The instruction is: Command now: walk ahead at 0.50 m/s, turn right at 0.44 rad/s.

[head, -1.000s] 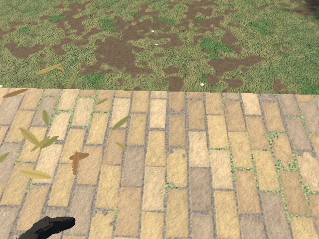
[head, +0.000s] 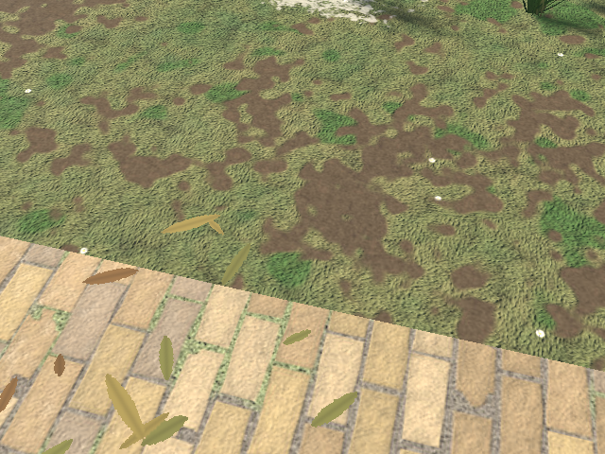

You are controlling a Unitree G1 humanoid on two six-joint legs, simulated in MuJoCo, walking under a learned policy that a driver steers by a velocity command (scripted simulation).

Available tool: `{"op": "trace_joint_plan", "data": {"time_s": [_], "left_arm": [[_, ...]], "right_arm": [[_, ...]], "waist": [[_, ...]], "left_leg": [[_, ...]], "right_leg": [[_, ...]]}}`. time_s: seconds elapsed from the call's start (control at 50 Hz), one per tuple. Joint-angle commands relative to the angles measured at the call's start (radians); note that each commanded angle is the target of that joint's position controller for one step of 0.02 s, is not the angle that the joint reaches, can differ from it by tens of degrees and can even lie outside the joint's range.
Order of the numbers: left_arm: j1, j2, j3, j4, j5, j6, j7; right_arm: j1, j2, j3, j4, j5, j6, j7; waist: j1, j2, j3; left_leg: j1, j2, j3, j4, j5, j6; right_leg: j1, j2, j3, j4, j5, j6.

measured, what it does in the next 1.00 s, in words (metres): walks ahead: right foot, then left foot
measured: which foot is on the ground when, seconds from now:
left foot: down 0.00-0.06, up 0.08-0.46, down 0.48-1.00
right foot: up 0.00-0.02, down 0.04-1.00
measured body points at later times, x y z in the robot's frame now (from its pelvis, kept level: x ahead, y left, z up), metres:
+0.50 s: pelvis +0.24 +0.00 +0.01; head +0.27 +0.00 +0.45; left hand +0.40 +0.25 -0.11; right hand +0.36 -0.28 -0.09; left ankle +0.37 +0.10 -0.72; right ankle +0.16 -0.10 -0.72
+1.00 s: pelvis +0.29 +0.00 +0.01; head +0.30 +0.00 +0.46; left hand +0.38 +0.25 -0.14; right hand +0.40 -0.27 -0.11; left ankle +0.37 +0.10 -0.72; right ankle +0.20 -0.11 -0.72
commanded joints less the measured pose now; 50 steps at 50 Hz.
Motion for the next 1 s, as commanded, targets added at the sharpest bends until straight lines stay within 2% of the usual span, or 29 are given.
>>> {"op": "trace_joint_plan", "data": {"time_s": [0.02, 0.04, 0.06, 0.08, 0.1, 0.12, 0.14, 0.16, 0.18, 0.22, 0.26, 0.32, 0.38, 0.42, 0.46, 0.48, 0.5, 0.52, 0.54, 0.58, 0.62, 0.64, 0.66, 0.68, 0.7, 0.74, 0.78, 0.9, 1.0], "left_arm": [[0.053, 0.149, 0.054, -0.083, 0.002, -0.009, -0.006], [0.207, 0.202, 0.082, -0.053, 0.001, -0.008, 0.006], [0.337, 0.315, 0.116, -0.04, 0.004, 0.001, 0.027], [0.313, 0.305, 0.105, -0.054, -0.01, -0.007, 0.027], [0.301, 0.231, 0.083, -0.061, 0.002, -0.005, 0.032], [0.239, 0.191, 0.07, -0.071, 0.011, -0.006, 0.037], [0.169, 0.166, 0.061, -0.081, 0.011, -0.006, 0.038], [0.124, 0.133, 0.05, -0.089, 0.012, -0.007, 0.042], [0.103, 0.126, 0.044, -0.097, 0.021, -0.006, 0.045], [0.078, 0.148, 0.048, -0.085, 0.025, -0.012, 0.048], [0.068, 0.168, 0.052, -0.068, 0.023, -0.011, 0.056], [0.084, 0.162, 0.049, -0.042, 0.014, 0.007, 0.068], [0.11, 0.154, 0.042, -0.012, 0.015, 0.022, 0.072], [0.103, 0.149, 0.038, 0.003, 0.017, 0.028, 0.071], [0.08, 0.131, 0.03, 0.013, 0.01, 0.03, 0.072], [0.118, 0.11, 0.024, 0.02, 0.022, 0.023, 0.071], [0.223, 0.079, 0.016, 0.03, 0.045, 0.011, 0.067], [0.281, 0.053, 0.004, 0.058, 0.038, 0.013, 0.071], [0.239, 0.089, 0.01, 0.057, 0.029, 0.028, 0.074], [0.181, 0.092, 0.018, 0.058, 0.017, 0.072, 0.082], [0.184, 0.087, 0.018, 0.079, 0.026, 0.103, 0.084], [0.158, 0.105, 0.019, 0.075, 0.036, 0.111, 0.086], [0.167, 0.126, 0.025, 0.094, 0.032, 0.109, 0.084], [0.151, 0.103, 0.019, 0.095, 0.029, 0.1, 0.084], [0.151, 0.091, 0.016, 0.102, 0.032, 0.09, 0.087], [0.152, 0.096, 0.019, 0.119, 0.032, 0.069, 0.091], [0.162, 0.093, 0.019, 0.138, 0.027, 0.057, 0.093], [0.181, 0.081, 0.017, 0.185, 0.024, 0.068, 0.098], [0.19, 0.077, 0.015, 0.219, 0.024, 0.063, 0.102]], "right_arm": [[-0.02, -0.199, -0.05, -0.052, 0.004, 0.018, -0.025], [-0.038, -0.196, -0.046, -0.059, 0.008, 0.02, -0.032], [0.032, -0.127, -0.022, -0.096, -0.013, 0.0, -0.029], [0.066, -0.051, 0.012, -0.111, -0.027, -0.035, -0.005], [-0.024, -0.134, -0.008, -0.12, 0.014, -0.066, 0.016], [-0.085, -0.145, -0.006, -0.141, 0.037, -0.079, 0.023], [-0.107, -0.137, -0.006, -0.14, 0.02, -0.08, 0.016], [-0.106, -0.148, -0.015, -0.135, -0.002, -0.069, 0.009], [-0.085, -0.142, -0.017, -0.132, -0.004, -0.053, 0.007], [-0.029, -0.102, -0.007, -0.113, -0.007, -0.026, -0.002], [-0.037, -0.075, 0.003, -0.111, -0.011, -0.013, -0.012], [-0.101, -0.064, 0.01, -0.11, -0.009, -0.013, -0.008], [-0.163, -0.076, 0.005, -0.122, -0.003, -0.02, 0.005], [-0.179, -0.094, -0.004, -0.128, -0.012, -0.026, 0.013], [-0.122, -0.099, -0.013, -0.107, -0.025, -0.034, 0.016], [-0.107, -0.136, -0.021, -0.105, -0.035, -0.039, 0.01], [-0.118, -0.177, -0.024, -0.121, -0.046, -0.037, 0.002], [-0.1, -0.098, -0.007, -0.109, -0.043, -0.022, -0.001], [-0.091, -0.042, 0.009, -0.101, -0.026, -0.008, 0.001], [-0.138, -0.051, 0.013, -0.093, -0.018, 0.014, 0.008], [-0.238, -0.085, 0.004, -0.111, -0.014, 0.027, 0.01], [-0.223, -0.085, 0.003, -0.105, -0.014, 0.029, 0.01], [-0.225, -0.085, 0.001, -0.111, -0.014, 0.027, 0.011], [-0.229, -0.08, 0.003, -0.104, -0.02, 0.022, 0.01], [-0.227, -0.067, 0.004, -0.097, -0.018, 0.016, 0.007], [-0.209, -0.052, 0.005, -0.079, -0.009, 0.01, -0.001], [-0.199, -0.05, 0.002, -0.061, -0.005, 0.012, -0.004], [-0.229, -0.043, -0.005, -0.017, -0.003, 0.035, -0.001], [-0.242, -0.047, -0.009, 0.029, -0.002, 0.046, -0.009]], "waist": [[0.091, 0.139, -0.073], [0.18, 0.108, -0.151], [0.186, -0.073, -0.287], [0.131, -0.192, -0.407], [0.185, -0.1, -0.371], [0.165, -0.04, -0.238], [0.12, 0.053, -0.136], [0.087, 0.059, -0.097], [0.06, 0.03, -0.08], [0.026, 0.005, -0.079], [0.023, -0.019, -0.087], [0.062, -0.049, -0.126], [0.094, -0.055, -0.12], [0.091, -0.059, -0.103], [0.046, -0.046, -0.1], [0.057, 0.007, -0.117], [0.122, 0.133, -0.178], [0.107, 0.231, -0.265], [0.083, 0.231, -0.26], [0.091, 0.188, -0.198], [0.124, 0.168, -0.12], [0.1, 0.142, -0.081], [0.074, 0.067, -0.036], [0.076, 0.063, -0.029], [0.074, 0.065, -0.042], [0.067, 0.049, -0.086], [0.064, 0.033, -0.114], [0.07, 0.035, -0.057], [0.07, 0.037, -0.03]], "left_leg": [[0.026, 0.292, -0.018, 0.299, 1.259, 0.073], [-0.095, 0.254, 0.009, 0.522, 1.185, 0.038], [-0.461, 0.154, 0.015, 0.9, 0.734, -0.021], [-0.777, -0.05, -0.159, 1.169, -0.16, -0.061], [-0.874, 0.021, -0.287, 1.216, -0.136, -0.038], [-0.881, 0.07, -0.266, 1.157, -0.066, -0.026], [-0.85, 0.112, -0.238, 1.066, -0.025, -0.032], [-0.787, 0.141, -0.226, 0.994, -0.006, -0.042], [-0.722, 0.147, -0.222, 0.968, 0.005, -0.054], [-0.658, 0.141, -0.196, 0.869, 0.046, -0.087], [-0.631, 0.124, -0.174, 0.721, 0.138, -0.106], [-0.567, 0.102, -0.164, 0.52, 0.363, -0.107], [-0.55, 0.093, -0.184, 0.4, 0.436, -0.089], [-0.542, 0.086, -0.19, 0.341, 0.39, -0.062], [-0.435, 0.073, -0.178, 0.205, 0.486, -0.022], [-0.332, 0.136, -0.24, 0.189, 0.799, 0.008], [-0.163, 0.265, -0.355, 0.256, 1.116, 0.093], [-0.088, 0.353, -0.45, 0.264, 1.111, 0.208], [-0.123, 0.366, -0.504, 0.227, 0.977, 0.237], [-0.226, 0.334, -0.51, 0.168, 0.632, 0.196], [-0.406, 0.237, -0.396, 0.142, 0.309, 0.092], [-0.456, 0.188, -0.343, 0.139, 0.15, 0.047], [-0.416, 0.135, -0.273, 0.149, 0.089, 0.022], [-0.38, 0.127, -0.269, 0.174, 0.133, 0.013], [-0.347, 0.128, -0.267, 0.194, 0.225, 0.02], [-0.279, 0.131, -0.257, 0.251, 0.456, 0.042], [-0.236, 0.128, -0.247, 0.284, 0.577, 0.059], [-0.256, 0.112, -0.235, 0.272, 0.511, 0.057], [-0.252, 0.101, -0.229, 0.257, 0.456, 0.044]], "right_leg": [[0.14, 0.091, -0.08, 0.003, -0.144, -0.066], [0.388, 0.106, -0.047, -0.066, -0.069, -0.109], [0.789, -0.123, 0.326, -0.054, -0.049, -0.244], [1.02, -0.301, 0.834, -0.208, -0.149, -0.4], [1.002, -0.287, 0.75, -0.251, -0.128, -0.349], [0.857, -0.262, 0.579, -0.244, 0.038, -0.303], [0.691, -0.223, 0.448, -0.24, 0.252, -0.269], [0.575, -0.193, 0.363, -0.25, 0.378, -0.248], [0.483, -0.172, 0.323, -0.271, 0.447, -0.245], [0.386, -0.144, 0.24, -0.298, 0.574, -0.245], [0.353, -0.108, 0.162, -0.299, 0.632, -0.224], [0.38, -0.066, 0.099, -0.28, 0.547, -0.172], [0.438, -0.098, 0.139, -0.254, 0.421, -0.157], [0.465, -0.124, 0.179, -0.203, 0.372, -0.147], [0.453, -0.099, 0.194, -0.117, 0.275, -0.105], [0.42, -0.041, 0.177, -0.056, 0.166, -0.058], [0.316, 0.037, 0.15, 0.03, -0.111, -0.008], [0.271, 0.06, 0.12, 0.115, -0.371, 0.044], [0.266, 0.045, 0.114, 0.137, -0.5, 0.068], [0.278, 0.021, 0.107, 0.076, -0.469, 0.078], [0.412, 0.013, 0.095, -0.115, -0.278, 0.059], [0.418, 0.001, 0.111, -0.15, -0.252, 0.041], [0.324, 0.008, 0.113, -0.137, -0.342, 0.013], [0.301, 0.007, 0.112, -0.146, -0.349, 0.003], [0.305, 0.002, 0.113, -0.153, -0.312, 0.009], [0.329, -0.001, 0.113, -0.151, -0.196, 0.028], [0.343, 0.0, 0.109, -0.14, -0.123, 0.039], [0.346, 0.004, 0.102, -0.155, -0.148, 0.038], [0.341, 0.003, 0.097, -0.174, -0.177, 0.037]]}}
